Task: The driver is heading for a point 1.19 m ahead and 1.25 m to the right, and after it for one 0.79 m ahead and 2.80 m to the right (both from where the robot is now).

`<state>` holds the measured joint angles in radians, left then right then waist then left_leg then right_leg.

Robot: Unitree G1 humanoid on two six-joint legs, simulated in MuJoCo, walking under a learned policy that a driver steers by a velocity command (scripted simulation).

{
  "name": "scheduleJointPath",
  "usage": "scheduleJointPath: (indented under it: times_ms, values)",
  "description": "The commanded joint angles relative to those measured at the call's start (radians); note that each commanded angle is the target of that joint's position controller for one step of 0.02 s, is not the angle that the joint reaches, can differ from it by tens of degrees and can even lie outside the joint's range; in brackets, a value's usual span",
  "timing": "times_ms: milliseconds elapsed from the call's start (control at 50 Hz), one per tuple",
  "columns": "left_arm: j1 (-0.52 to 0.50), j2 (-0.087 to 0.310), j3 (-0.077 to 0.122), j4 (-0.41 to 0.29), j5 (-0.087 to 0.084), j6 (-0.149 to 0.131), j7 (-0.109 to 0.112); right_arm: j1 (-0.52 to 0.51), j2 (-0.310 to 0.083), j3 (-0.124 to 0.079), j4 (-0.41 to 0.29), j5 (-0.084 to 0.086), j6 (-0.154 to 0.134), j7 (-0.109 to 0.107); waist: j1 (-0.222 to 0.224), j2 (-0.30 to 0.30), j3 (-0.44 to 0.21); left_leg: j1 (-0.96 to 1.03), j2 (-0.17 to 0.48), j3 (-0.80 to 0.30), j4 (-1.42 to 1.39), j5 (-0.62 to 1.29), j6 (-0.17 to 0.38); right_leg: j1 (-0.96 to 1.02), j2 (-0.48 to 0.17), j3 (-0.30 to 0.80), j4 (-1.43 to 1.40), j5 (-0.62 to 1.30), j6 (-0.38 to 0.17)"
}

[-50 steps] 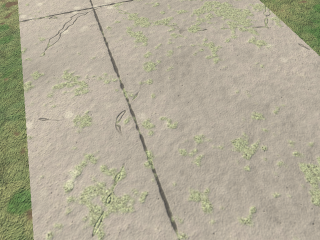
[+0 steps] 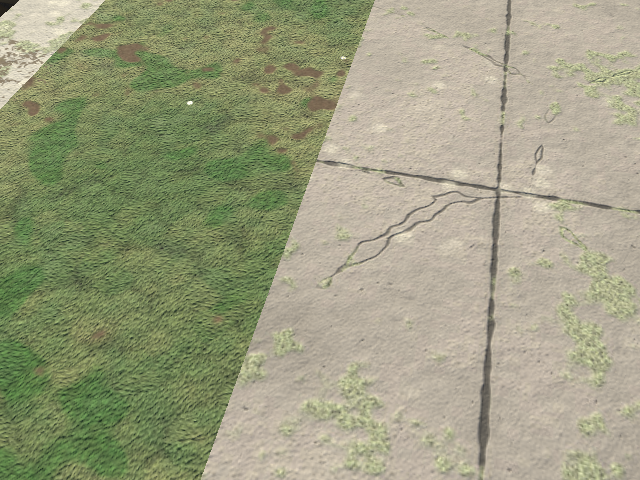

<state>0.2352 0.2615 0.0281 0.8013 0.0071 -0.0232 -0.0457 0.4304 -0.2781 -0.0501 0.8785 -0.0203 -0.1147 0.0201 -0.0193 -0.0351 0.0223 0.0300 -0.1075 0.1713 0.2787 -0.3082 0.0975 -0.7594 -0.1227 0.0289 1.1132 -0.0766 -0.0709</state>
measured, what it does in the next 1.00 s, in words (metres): walks ahead, turning right: right foot, then left foot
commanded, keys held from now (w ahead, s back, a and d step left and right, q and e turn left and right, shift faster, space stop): w+e+shift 1.00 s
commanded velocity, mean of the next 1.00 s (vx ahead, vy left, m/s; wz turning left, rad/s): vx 1.00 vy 0.00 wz -0.89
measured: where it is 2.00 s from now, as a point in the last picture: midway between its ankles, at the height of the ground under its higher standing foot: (628, 216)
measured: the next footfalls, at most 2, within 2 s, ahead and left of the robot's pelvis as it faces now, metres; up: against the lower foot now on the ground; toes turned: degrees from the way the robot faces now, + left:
right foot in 0.20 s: +0.38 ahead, -0.08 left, +0.00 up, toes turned -13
left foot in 0.62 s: +0.84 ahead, -0.07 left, +0.00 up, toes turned -37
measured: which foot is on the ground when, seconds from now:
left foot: down 0.00-0.20, up 0.22-0.60, down 0.62-1.00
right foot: up 0.00-0.18, down 0.20-0.64, up 0.66-1.00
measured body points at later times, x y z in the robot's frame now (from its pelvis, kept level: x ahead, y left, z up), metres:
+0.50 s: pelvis +0.46 -0.08 +0.00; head +0.49 -0.09 +0.45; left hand +0.54 +0.20 -0.12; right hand +0.63 -0.36 -0.05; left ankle +0.73 +0.04 -0.67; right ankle +0.34 -0.07 -0.73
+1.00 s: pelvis +0.86 -0.26 -0.02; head +0.88 -0.28 +0.43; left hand +1.21 -0.36 -0.05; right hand +0.59 -0.36 -0.14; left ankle +0.81 -0.04 -0.73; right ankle +0.92 -0.46 -0.68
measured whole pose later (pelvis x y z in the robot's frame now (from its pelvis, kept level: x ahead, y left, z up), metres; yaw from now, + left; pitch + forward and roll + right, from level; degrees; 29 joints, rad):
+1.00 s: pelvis +0.86 -0.26 -0.02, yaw -53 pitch +2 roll +2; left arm -0.07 0.32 0.02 0.57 0.03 0.00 -0.10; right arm 0.54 -0.30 -0.04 0.90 -0.03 -0.11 0.00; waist -0.09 -0.05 0.03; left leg 0.21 0.00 0.30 0.21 -0.41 -0.05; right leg -0.80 -0.05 -0.11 0.88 -0.02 -0.14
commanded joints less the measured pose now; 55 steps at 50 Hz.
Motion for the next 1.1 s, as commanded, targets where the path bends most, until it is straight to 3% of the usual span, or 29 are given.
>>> scheduleJointPath:
  times_ms: [20, 100, 140, 160, 180, 200, 220, 240, 260, 280, 320, 360, 440, 500, 540, 580, 600, 620, 640, 660, 680, 720, 820, 880, 940, 1020, 1060, 1080, 1100]
  values:
    - [-0.094, 0.021, -0.001, -0.075, -0.003, -0.014, -0.017, -0.078, -0.048, 0.001, -0.060, 0.010, -0.039, 0.000, 0.029, 0.077, 0.126, -0.201, 0.216, 0.035, -0.195, 0.623, -0.037, 0.078, 0.015, -0.094, -0.172, 0.192, -0.025]
    - [-0.134, 0.041, -0.006, -0.091, 0.004, -0.022, -0.039, -0.039, -0.125, -0.003, -0.042, 0.014, -0.039, -0.041, 0.042, 0.091, 0.071, -0.001, 0.254, 0.107, -0.107, 1.169, -0.089, 0.212, 0.131, -0.229, -0.405, 0.277, -0.084]
    - [0.021, 0.101, 0.014, -0.053, 0.004, -0.012, -0.031, -0.075, -0.195, -0.021, -0.057, 0.000, -0.008, -0.069, 0.139, 0.154, -0.034, 0.076, 0.295, 0.098, 0.115, 1.450, -0.104, 0.379, 0.203, -0.244, -0.417, 0.149, -0.107]
    - [0.196, 0.148, 0.035, -0.007, 0.002, -0.006, -0.022, -0.125, -0.221, -0.031, -0.073, -0.010, 0.014, -0.076, 0.232, 0.169, -0.112, 0.042, 0.312, 0.084, 0.329, 1.506, -0.096, 0.555, 0.231, -0.226, -0.400, 0.070, -0.128]
    - [0.417, 0.200, 0.064, 0.057, 0.005, -0.003, -0.006, -0.194, -0.235, -0.038, -0.098, -0.023, 0.033, -0.075, 0.337, 0.145, -0.187, -0.073, 0.316, 0.056, 0.648, 1.398, -0.078, 0.772, 0.221, -0.147, -0.428, -0.030, -0.171]
    - [0.453, 0.231, 0.090, 0.073, -0.010, 0.002, 0.016, -0.226, -0.186, -0.030, -0.091, -0.025, 0.039, -0.051, 0.343, 0.017, -0.145, -0.244, 0.169, 0.065, 1.070, 0.667, -0.068, 0.867, 0.179, -0.053, -0.512, -0.093, -0.216]
    - [0.345, 0.286, 0.100, 0.068, -0.001, 0.013, 0.023, -0.202, -0.006, 0.021, -0.166, -0.041, 0.013, -0.033, 0.164, -0.244, -0.072, -0.694, 0.021, -0.031, 1.428, -0.202, -0.098, 0.996, 0.057, 0.242, -0.422, 0.117, -0.295]
    - [0.279, 0.322, 0.107, 0.021, 0.011, 0.016, 0.026, -0.150, -0.018, 0.039, -0.258, -0.009, -0.011, -0.024, 0.110, -0.233, -0.261, -0.898, 0.029, -0.242, 1.487, -0.197, -0.096, 1.130, -0.092, 0.694, -0.708, -0.246, -0.448]
    - [0.240, 0.247, 0.098, -0.008, 0.015, 0.014, 0.032, -0.208, -0.084, 0.038, -0.256, -0.023, -0.033, -0.023, 0.113, -0.022, -0.164, -0.927, 0.093, -0.282, 1.368, -0.098, -0.077, 1.018, -0.123, 0.787, -0.888, -0.452, -0.391]
    - [0.199, 0.189, 0.084, 0.004, 0.011, 0.013, 0.031, -0.241, -0.106, 0.032, -0.248, -0.026, -0.034, -0.020, 0.062, 0.118, -0.040, -0.870, 0.141, -0.273, 1.244, -0.026, -0.075, 0.827, -0.085, 0.698, -0.923, -0.457, -0.319]
    - [0.160, 0.178, 0.075, -0.007, 0.002, -0.019, 0.039, -0.241, -0.092, 0.044, -0.254, -0.058, 0.003, -0.022, -0.007, 0.156, 0.033, -0.759, 0.196, -0.272, 1.110, -0.026, -0.114, 0.587, -0.018, 0.576, -0.926, -0.278, -0.299]
    - [0.139, 0.176, 0.068, -0.014, -0.003, -0.046, 0.038, -0.260, -0.075, 0.054, -0.266, -0.062, 0.044, -0.017, -0.031, 0.143, 0.065, -0.664, 0.233, -0.237, 0.950, -0.021, -0.150, 0.408, 0.063, 0.441, -0.956, -0.205, -0.281]
    - [0.189, 0.196, 0.081, -0.014, -0.014, -0.059, 0.034, -0.483, -0.042, 0.074, -0.358, -0.029, 0.047, 0.000, 0.062, 0.060, 0.089, -0.593, 0.208, -0.171, 0.544, 0.296, -0.162, 0.392, 0.153, 0.326, -0.954, 0.084, -0.219]
    - [0.246, 0.217, 0.095, -0.005, -0.017, -0.054, 0.028, -0.551, -0.044, 0.076, -0.384, -0.013, 0.041, 0.001, 0.132, -0.005, 0.033, -0.574, 0.145, -0.154, 0.372, 0.401, -0.140, 0.566, 0.136, 0.349, -0.895, 0.299, -0.178]
    - [0.227, 0.224, 0.100, -0.014, -0.013, -0.053, 0.036, -0.556, -0.064, 0.070, -0.397, -0.009, 0.034, -0.004, 0.124, -0.025, 0.016, -0.511, 0.126, -0.178, 0.269, 0.393, -0.125, 0.632, 0.116, 0.371, -0.846, 0.359, -0.152]
    - [0.176, 0.262, 0.108, -0.031, -0.008, -0.057, 0.040, -0.417, -0.131, 0.041, -0.359, -0.006, 0.028, -0.019, 0.051, -0.028, -0.079, -0.291, 0.077, -0.191, 0.226, 0.296, -0.107, 0.667, 0.116, 0.384, -0.687, 0.572, -0.105]
    - [0.131, 0.300, 0.115, -0.041, -0.001, -0.061, 0.036, -0.249, -0.180, 0.017, -0.320, 0.002, 0.023, -0.033, -0.051, -0.026, -0.174, -0.114, 0.080, -0.194, 0.236, 0.212, -0.096, 0.651, 0.128, 0.372, -0.497, 0.623, -0.085]
    - [0.065, 0.277, 0.108, -0.060, 0.007, -0.072, 0.032, -0.014, -0.229, -0.010, -0.265, -0.004, 0.020, -0.053, -0.177, -0.013, -0.277, 0.141, 0.154, -0.238, 0.285, 0.106, -0.079, 0.519, 0.163, 0.341, -0.239, 0.521, -0.068]
    - [0.049, 0.103, 0.062, -0.094, 0.018, -0.082, 0.036, 0.188, -0.285, -0.030, -0.225, -0.034, 0.018, -0.072, -0.208, 0.204, -0.388, 0.362, 0.411, -0.493, 0.266, -0.237, -0.077, 0.326, 0.228, 0.252, 0.108, -0.220, -0.080]
    - [0.216, 0.047, 0.031, -0.160, -0.049, -0.075, 0.032, 0.029, -0.362, -0.049, -0.252, -0.060, 0.023, -0.059, -0.028, 0.544, -0.491, 0.443, 0.625, -1.143, -0.007, -0.478, 0.036, 0.052, 0.280, 0.147, 0.321, -0.450, -0.050]
    - [0.133, 0.143, 0.034, -0.108, -0.008, -0.050, 0.044, -0.107, -0.227, -0.039, -0.289, -0.049, 0.032, -0.050, -0.044, 0.276, -0.315, 0.279, 0.553, -1.062, -0.046, -0.649, 0.053, -0.030, 0.176, 0.115, 0.354, -0.308, -0.059]
    - [0.014, 0.171, 0.046, -0.116, 0.021, -0.029, 0.018, -0.144, -0.118, -0.012, -0.256, -0.040, 0.037, -0.040, -0.041, 0.056, -0.123, 0.042, 0.459, -0.681, -0.021, -0.270, 0.028, 0.003, 0.104, 0.068, 0.261, -0.197, -0.038]
    - [-0.112, 0.075, 0.011, -0.212, 0.032, 0.022, -0.030, -0.042, -0.069, 0.001, -0.125, 0.001, -0.004, -0.016, 0.011, 0.116, 0.004, -0.105, 0.386, -0.272, -0.091, 0.193, -0.030, -0.049, 0.020, 0.038, 0.198, -0.128, -0.026]
    - [-0.190, 0.076, -0.002, -0.263, 0.024, 0.026, -0.038, -0.072, -0.096, -0.003, -0.111, -0.008, -0.020, -0.011, 0.044, 0.116, 0.057, -0.166, 0.362, -0.089, -0.132, 0.381, -0.046, -0.038, 0.016, 0.001, 0.071, 0.019, -0.022]
    - [-0.321, 0.083, -0.010, -0.287, 0.025, 0.023, -0.057, -0.015, -0.114, -0.006, -0.073, -0.008, -0.020, -0.018, 0.008, 0.063, 0.131, -0.135, 0.300, 0.059, -0.177, 0.530, -0.086, 0.024, 0.061, -0.135, -0.179, 0.099, -0.053]
    - [-0.278, 0.092, -0.007, -0.260, 0.025, 0.012, -0.050, 0.051, -0.210, -0.026, -0.059, -0.007, 0.005, -0.045, 0.062, 0.130, 0.052, 0.027, 0.334, 0.128, 0.042, 1.317, -0.119, 0.241, 0.189, -0.257, -0.340, 0.015, -0.125]
    - [0.025, 0.166, 0.031, -0.172, 0.020, 0.005, -0.028, -0.011, -0.260, -0.042, -0.082, -0.012, 0.040, -0.058, 0.221, 0.163, -0.103, -0.024, 0.381, 0.097, 0.430, 1.458, -0.097, 0.575, 0.247, -0.215, -0.357, -0.079, -0.170]
    - [0.239, 0.205, 0.062, -0.095, 0.022, -0.002, -0.006, -0.055, -0.254, -0.040, -0.106, -0.016, 0.049, -0.051, 0.300, 0.134, -0.182, -0.207, 0.368, 0.079, 0.739, 1.232, -0.078, 0.877, 0.239, -0.111, -0.458, -0.094, -0.206]
    - [0.199, 0.262, 0.100, -0.081, -0.011, 0.011, 0.022, -0.082, -0.180, -0.032, -0.124, -0.018, 0.049, -0.034, 0.237, -0.082, -0.155, -0.497, 0.159, 0.074, 1.137, 0.149, -0.097, 1.046, 0.124, 0.094, -0.522, -0.151, -0.220]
